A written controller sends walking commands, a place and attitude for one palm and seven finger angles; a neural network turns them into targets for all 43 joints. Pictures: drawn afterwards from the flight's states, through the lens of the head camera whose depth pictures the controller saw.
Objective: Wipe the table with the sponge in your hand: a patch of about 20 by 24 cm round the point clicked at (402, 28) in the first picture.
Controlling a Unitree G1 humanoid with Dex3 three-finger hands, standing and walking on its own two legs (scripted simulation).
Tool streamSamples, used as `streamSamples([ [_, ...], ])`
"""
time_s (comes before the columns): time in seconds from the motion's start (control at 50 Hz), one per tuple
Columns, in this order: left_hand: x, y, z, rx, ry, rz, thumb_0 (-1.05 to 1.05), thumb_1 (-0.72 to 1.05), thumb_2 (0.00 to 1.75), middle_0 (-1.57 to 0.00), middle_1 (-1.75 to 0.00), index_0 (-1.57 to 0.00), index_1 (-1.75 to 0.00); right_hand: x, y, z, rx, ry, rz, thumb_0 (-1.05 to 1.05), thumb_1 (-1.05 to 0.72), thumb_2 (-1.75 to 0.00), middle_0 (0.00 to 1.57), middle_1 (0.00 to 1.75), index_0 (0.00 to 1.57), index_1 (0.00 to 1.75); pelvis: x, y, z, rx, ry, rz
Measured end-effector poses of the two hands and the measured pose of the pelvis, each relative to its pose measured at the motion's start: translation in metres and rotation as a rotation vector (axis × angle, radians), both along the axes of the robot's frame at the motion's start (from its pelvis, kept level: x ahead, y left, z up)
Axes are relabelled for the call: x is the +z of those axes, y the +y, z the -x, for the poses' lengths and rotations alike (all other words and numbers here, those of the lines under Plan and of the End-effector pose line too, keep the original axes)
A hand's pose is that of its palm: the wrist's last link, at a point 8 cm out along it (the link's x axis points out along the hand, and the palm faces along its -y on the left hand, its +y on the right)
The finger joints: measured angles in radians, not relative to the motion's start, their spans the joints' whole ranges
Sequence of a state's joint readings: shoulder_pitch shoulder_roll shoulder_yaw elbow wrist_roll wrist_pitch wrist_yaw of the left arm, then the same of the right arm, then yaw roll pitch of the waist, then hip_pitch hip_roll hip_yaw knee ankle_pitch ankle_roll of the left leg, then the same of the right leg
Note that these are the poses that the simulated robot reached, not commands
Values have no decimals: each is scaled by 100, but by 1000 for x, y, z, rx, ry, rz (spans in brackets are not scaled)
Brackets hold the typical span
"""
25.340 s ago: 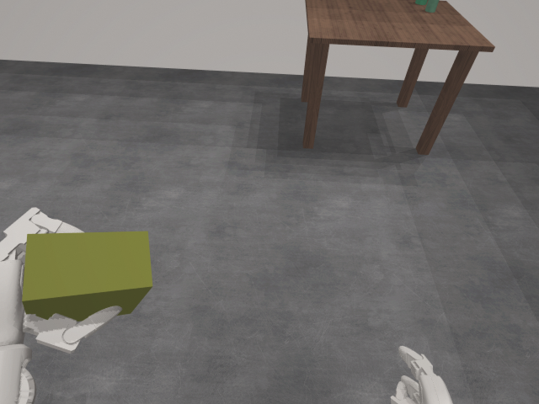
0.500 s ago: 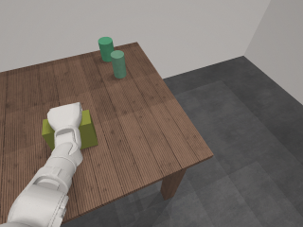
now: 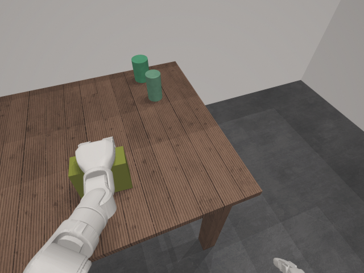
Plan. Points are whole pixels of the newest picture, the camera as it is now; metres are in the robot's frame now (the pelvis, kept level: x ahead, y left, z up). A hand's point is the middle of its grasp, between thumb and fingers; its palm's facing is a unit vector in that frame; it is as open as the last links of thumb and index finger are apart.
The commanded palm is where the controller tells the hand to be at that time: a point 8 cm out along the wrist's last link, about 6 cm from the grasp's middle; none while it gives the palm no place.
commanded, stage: wipe back along the middle lane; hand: left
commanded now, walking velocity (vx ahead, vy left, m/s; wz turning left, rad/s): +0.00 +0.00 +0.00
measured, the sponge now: (104, 177) +0.36 +0.24 -0.05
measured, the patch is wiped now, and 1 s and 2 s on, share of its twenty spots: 0.65 0.75 0.75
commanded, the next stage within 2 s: slide across to the third lane in 0.92 s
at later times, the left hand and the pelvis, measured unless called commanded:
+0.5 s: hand (107, 183) +0.32 +0.21 -0.01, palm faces -0.06 -0.04 -1.00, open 10.5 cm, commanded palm +0.27 +0.19 +0.02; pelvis +0.00 -0.01 +0.00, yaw +0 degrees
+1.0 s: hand (110, 200) +0.28 +0.19 -0.01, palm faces -0.05 -0.06 -1.00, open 10.5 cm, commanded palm +0.24 +0.18 +0.02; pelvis -0.01 -0.02 +0.00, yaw +0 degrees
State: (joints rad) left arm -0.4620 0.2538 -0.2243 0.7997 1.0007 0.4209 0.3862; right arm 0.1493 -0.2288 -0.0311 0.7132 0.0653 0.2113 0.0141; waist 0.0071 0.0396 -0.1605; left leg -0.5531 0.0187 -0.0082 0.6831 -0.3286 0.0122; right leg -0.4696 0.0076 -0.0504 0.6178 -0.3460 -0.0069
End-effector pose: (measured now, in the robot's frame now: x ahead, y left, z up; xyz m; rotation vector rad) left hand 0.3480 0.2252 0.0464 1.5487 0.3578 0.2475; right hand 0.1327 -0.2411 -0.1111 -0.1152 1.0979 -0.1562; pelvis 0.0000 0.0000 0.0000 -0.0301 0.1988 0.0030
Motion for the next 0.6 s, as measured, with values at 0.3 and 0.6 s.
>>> streamSamples([
  [0.3,1,-14,27,4,-9,7,0,-50,104,-65,-135,-67,-136,6,-2,-22,29,-66,-15,1,-91,-90,20,30,20,30,1,-4,-1,4,-34,-7],
  [0.6,2,-28,57,-4,-21,32,0,-50,104,-64,-136,-66,-136,18,1,-53,79,-167,-43,1,-91,-90,20,30,20,30,1,-13,-3,5,-66,-17],
])
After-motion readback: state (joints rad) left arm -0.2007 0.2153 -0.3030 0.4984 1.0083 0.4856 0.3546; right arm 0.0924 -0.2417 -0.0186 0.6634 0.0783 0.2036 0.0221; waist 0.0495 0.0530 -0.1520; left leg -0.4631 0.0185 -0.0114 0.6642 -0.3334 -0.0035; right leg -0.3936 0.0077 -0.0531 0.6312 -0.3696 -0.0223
